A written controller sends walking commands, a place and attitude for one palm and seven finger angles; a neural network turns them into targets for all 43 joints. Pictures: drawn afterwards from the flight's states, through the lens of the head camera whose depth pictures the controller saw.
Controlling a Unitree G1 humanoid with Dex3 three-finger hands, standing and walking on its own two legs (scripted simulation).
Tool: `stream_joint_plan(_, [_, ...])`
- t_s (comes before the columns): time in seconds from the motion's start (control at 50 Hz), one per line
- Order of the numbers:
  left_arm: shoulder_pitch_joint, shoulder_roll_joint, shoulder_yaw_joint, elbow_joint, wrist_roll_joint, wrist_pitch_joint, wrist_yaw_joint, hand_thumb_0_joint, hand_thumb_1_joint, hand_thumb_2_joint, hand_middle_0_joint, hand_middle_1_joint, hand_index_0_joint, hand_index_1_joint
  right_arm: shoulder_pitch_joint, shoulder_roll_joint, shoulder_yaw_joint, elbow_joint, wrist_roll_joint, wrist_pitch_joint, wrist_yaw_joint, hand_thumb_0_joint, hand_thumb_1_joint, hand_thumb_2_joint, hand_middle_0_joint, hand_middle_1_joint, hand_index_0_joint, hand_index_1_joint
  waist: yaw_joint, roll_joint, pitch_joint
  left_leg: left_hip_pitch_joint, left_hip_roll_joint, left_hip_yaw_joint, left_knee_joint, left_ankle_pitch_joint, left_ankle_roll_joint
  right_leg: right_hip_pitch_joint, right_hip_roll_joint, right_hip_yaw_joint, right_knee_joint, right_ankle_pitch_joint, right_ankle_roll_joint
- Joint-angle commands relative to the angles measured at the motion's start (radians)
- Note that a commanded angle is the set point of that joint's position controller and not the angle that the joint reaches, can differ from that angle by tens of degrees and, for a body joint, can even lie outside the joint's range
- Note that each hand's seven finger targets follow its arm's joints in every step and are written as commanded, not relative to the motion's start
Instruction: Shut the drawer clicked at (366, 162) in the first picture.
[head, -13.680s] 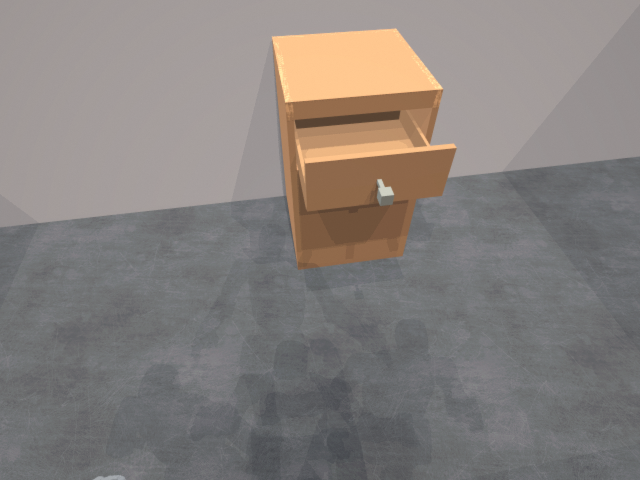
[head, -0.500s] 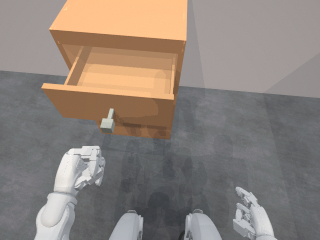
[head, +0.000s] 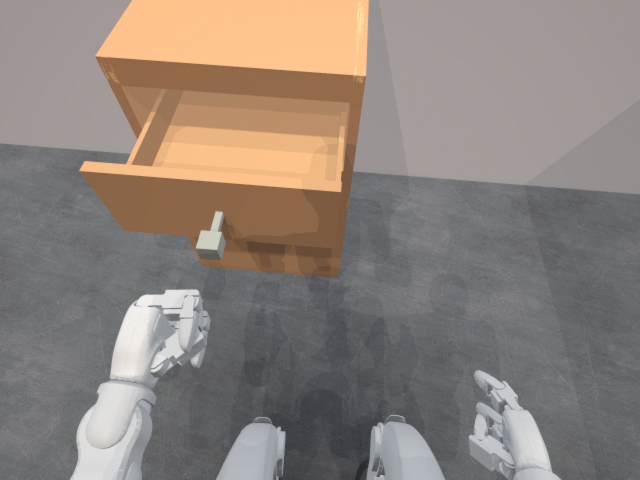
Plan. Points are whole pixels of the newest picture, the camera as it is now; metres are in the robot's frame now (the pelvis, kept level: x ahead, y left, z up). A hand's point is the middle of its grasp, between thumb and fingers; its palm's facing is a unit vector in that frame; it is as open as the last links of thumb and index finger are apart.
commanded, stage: bring the fist close to the handle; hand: left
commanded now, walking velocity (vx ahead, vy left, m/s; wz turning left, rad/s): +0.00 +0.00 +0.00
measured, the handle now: (214, 235) +0.47 +0.20 -0.06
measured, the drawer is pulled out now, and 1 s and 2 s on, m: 0.19 0.19 0.18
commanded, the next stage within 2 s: push the drawer shut in 1.26 s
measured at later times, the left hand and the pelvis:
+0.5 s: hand (219, 312) +0.32 +0.15 -0.03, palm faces -0.09 -0.99 -0.05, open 3.3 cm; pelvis -0.01 +0.00 -0.04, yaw -1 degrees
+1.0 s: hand (233, 288) +0.38 +0.15 -0.07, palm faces -0.09 -0.99 -0.06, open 3.3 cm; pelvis -0.02 +0.01 -0.07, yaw -1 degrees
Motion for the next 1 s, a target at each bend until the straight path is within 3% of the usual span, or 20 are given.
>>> stream_joint_plan(0.0, [-0.221,0.120,0.075,-0.136,-0.013,-0.074,-0.003,0.000,0.900,0.900,-1.400,-1.600,-1.400,-1.600,-0.003,-0.139,-0.059,-0.116,-0.005,-0.050,-0.015,0.000,-0.900,-0.900,0.200,0.300,0.200,0.300,-0.026,-0.006,-0.274,0.060,-0.042,0.002,-0.148,0.202,0.031,0.242,0.040,0.075,-0.158,0.095,-0.007])
stream_joint_plan(0.12, [-0.265,0.110,0.082,-0.097,-0.014,-0.077,-0.003,0.000,0.900,0.900,-1.400,-1.600,-1.400,-1.600,-0.005,-0.137,-0.061,-0.108,-0.010,-0.039,-0.006,0.000,-0.900,-0.900,0.200,0.300,0.200,0.300,-0.019,-0.004,-0.361,0.048,-0.043,0.007,-0.119,0.255,0.032,0.254,0.038,0.079,-0.113,0.174,-0.003])
stream_joint_plan(0.16, [-0.274,0.109,0.084,-0.080,-0.014,-0.076,-0.002,0.000,0.900,0.900,-1.400,-1.600,-1.400,-1.600,-0.005,-0.138,-0.062,-0.106,-0.009,-0.034,-0.001,0.000,-0.900,-0.900,0.200,0.300,0.200,0.300,-0.017,0.007,-0.356,0.035,-0.043,0.009,-0.115,0.254,0.030,0.247,0.036,0.081,-0.108,0.176,-0.004])
stream_joint_plan(0.22, [-0.312,0.111,0.086,-0.035,-0.010,-0.074,-0.004,0.000,0.900,0.900,-1.400,-1.600,-1.400,-1.600,0.000,-0.144,-0.062,-0.099,-0.009,-0.021,0.002,0.000,-0.900,-0.900,0.200,0.300,0.200,0.300,-0.031,-0.027,-0.346,0.003,-0.042,0.005,-0.097,0.239,0.033,0.220,0.041,0.080,-0.093,0.165,-0.002])
stream_joint_plan(0.28, [-0.339,0.123,0.100,-0.038,-0.008,-0.088,0.001,0.000,0.900,0.900,-1.400,-1.600,-1.400,-1.600,0.002,-0.146,-0.067,-0.093,-0.010,-0.017,0.003,0.000,-0.900,-0.900,0.200,0.300,0.200,0.300,-0.024,0.001,-0.380,0.000,-0.041,0.006,-0.086,0.243,0.030,0.206,0.038,0.082,-0.074,0.165,-0.004])
stream_joint_plan(0.36, [-0.408,0.120,0.095,-0.011,-0.010,-0.105,0.002,0.000,0.900,0.900,-1.400,-1.600,-1.400,-1.600,0.002,-0.149,-0.066,-0.079,-0.013,-0.010,0.006,0.000,-0.900,-0.900,0.200,0.300,0.200,0.300,-0.036,0.006,-0.384,-0.027,-0.043,0.006,-0.062,0.221,0.032,0.169,0.038,0.084,-0.059,0.142,-0.003])
stream_joint_plan(0.4, [-0.441,0.147,0.115,0.027,-0.005,-0.111,0.004,0.000,0.900,0.900,-1.400,-1.600,-1.400,-1.600,0.010,-0.154,-0.065,-0.072,-0.014,-0.007,0.003,0.000,-0.900,-0.900,0.200,0.300,0.200,0.300,-0.041,-0.008,-0.374,-0.049,-0.041,0.000,-0.049,0.210,0.033,0.147,0.043,0.082,-0.046,0.124,-0.006])
stream_joint_plan(0.44, [-0.491,0.130,0.102,0.062,0.001,-0.115,0.001,0.000,0.900,0.900,-1.400,-1.600,-1.400,-1.600,0.006,-0.156,-0.065,-0.063,-0.015,-0.004,0.003,0.000,-0.900,-0.900,0.200,0.300,0.200,0.300,-0.050,0.007,-0.374,-0.052,-0.041,0.000,-0.042,0.191,0.031,0.109,0.041,0.080,-0.039,0.104,-0.004])
stream_joint_plan(0.5, [-0.521,0.168,0.138,0.061,-0.003,-0.127,0.000,0.000,0.900,0.900,-1.400,-1.600,-1.400,-1.600,0.013,-0.162,-0.067,-0.060,-0.017,-0.004,0.000,0.000,-0.900,-0.900,0.200,0.300,0.200,0.300,-0.037,0.009,-0.440,-0.056,-0.041,-0.003,-0.024,0.225,0.032,0.129,0.042,0.083,-0.010,0.140,-0.008])
stream_joint_plan(0.52, [-0.513,0.142,0.120,0.071,-0.003,-0.125,-0.004,0.000,0.900,0.900,-1.400,-1.600,-1.400,-1.600,0.012,-0.159,-0.067,-0.059,-0.018,-0.002,0.004,0.000,-0.900,-0.900,0.200,0.300,0.200,0.300,-0.035,0.045,-0.458,-0.035,-0.041,-0.002,-0.026,0.241,0.028,0.116,0.040,0.079,-0.004,0.158,-0.009])
stream_joint_plan(0.58, [-0.552,0.131,0.105,0.108,0.001,-0.118,-0.003,0.000,0.900,0.900,-1.400,-1.600,-1.400,-1.600,0.012,-0.165,-0.067,-0.052,-0.017,0.008,0.010,0.000,-0.900,-0.900,0.200,0.300,0.200,0.300,-0.053,0.019,-0.443,-0.060,-0.039,-0.007,-0.013,0.228,0.028,0.085,0.039,0.075,0.006,0.146,-0.005])
stream_joint_plan(0.66, [-0.645,0.161,0.139,0.171,0.007,-0.117,0.008,0.000,0.900,0.900,-1.400,-1.600,-1.400,-1.600,0.022,-0.171,-0.066,-0.039,-0.018,0.017,0.007,0.000,-0.900,-0.900,0.200,0.300,0.200,0.300,-0.064,0.002,-0.440,-0.106,-0.041,-0.009,0.010,0.193,0.029,0.050,0.039,0.075,0.024,0.113,-0.003])
stream_joint_plan(0.7, [-0.664,0.180,0.152,0.183,0.013,-0.123,0.013,0.000,0.900,0.900,-1.400,-1.600,-1.400,-1.600,0.022,-0.173,-0.065,-0.041,-0.021,0.020,0.006,0.000,-0.900,-0.900,0.200,0.300,0.200,0.300,-0.058,0.020,-0.461,-0.107,-0.041,-0.012,0.020,0.197,0.029,0.034,0.042,0.073,0.041,0.111,-0.008])
stream_joint_plan(0.8, [-0.745,0.169,0.140,0.219,0.022,-0.139,0.017,0.000,0.900,0.900,-1.400,-1.600,-1.400,-1.600,0.033,-0.178,-0.065,-0.028,-0.027,0.027,0.010,0.000,-0.900,-0.900,0.200,0.300,0.200,0.300,-0.076,0.051,-0.502,-0.099,-0.040,-0.020,0.048,0.224,0.024,-0.015,0.041,0.066,0.075,0.132,-0.009])
stream_joint_plan(0.86, [-0.751,0.190,0.168,0.233,0.023,-0.141,0.018,0.000,0.900,0.900,-1.400,-1.600,-1.400,-1.600,0.037,-0.182,-0.067,-0.027,-0.025,0.039,0.014,0.000,-0.900,-0.900,0.200,0.300,0.200,0.300,-0.069,0.034,-0.534,-0.117,-0.039,-0.016,0.058,0.231,0.023,0.000,0.040,0.072,0.084,0.144,-0.007])
stream_joint_plan(0.92, [-0.715,0.188,0.161,0.188,0.021,-0.124,0.016,0.000,0.900,0.900,-1.400,-1.600,-1.400,-1.600,0.042,-0.182,-0.069,-0.041,-0.021,0.052,0.020,0.000,-0.900,-0.900,0.200,0.300,0.200,0.300,-0.058,0.068,-0.583,-0.063,-0.037,-0.022,0.043,0.283,0.018,0.014,0.040,0.065,0.090,0.184,-0.010])
stream_joint_plan(0.98, [-0.677,0.171,0.150,0.179,0.017,-0.103,0.022,0.000,0.900,0.900,-1.400,-1.600,-1.400,-1.600,0.041,-0.177,-0.070,-0.045,-0.016,0.066,0.024,0.000,-0.900,-0.900,0.200,0.300,0.200,0.300,-0.063,0.027,-0.550,-0.094,-0.036,-0.017,0.035,0.263,0.023,0.044,0.040,0.069,0.070,0.182,-0.005])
